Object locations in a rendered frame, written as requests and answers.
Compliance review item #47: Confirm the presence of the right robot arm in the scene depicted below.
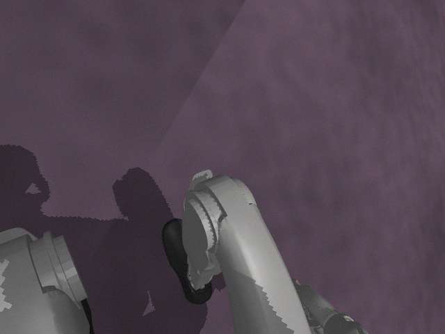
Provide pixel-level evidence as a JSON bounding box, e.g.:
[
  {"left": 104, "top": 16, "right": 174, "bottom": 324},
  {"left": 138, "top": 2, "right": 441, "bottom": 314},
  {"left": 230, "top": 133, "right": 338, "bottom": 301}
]
[{"left": 323, "top": 313, "right": 368, "bottom": 334}]

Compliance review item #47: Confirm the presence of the right robot foot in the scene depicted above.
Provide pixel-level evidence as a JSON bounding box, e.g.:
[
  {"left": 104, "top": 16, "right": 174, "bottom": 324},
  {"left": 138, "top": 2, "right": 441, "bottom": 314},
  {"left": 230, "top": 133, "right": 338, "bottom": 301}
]
[{"left": 162, "top": 218, "right": 212, "bottom": 305}]

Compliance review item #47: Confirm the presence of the left robot foot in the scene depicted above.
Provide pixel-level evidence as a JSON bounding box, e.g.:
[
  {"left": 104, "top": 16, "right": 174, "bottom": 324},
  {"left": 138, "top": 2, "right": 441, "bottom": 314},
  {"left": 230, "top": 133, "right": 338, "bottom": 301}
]
[{"left": 81, "top": 299, "right": 95, "bottom": 334}]

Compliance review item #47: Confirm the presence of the right robot hand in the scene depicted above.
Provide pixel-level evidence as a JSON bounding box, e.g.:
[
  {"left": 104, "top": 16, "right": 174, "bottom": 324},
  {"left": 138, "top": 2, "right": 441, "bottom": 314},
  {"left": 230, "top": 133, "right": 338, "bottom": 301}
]
[{"left": 291, "top": 277, "right": 339, "bottom": 334}]

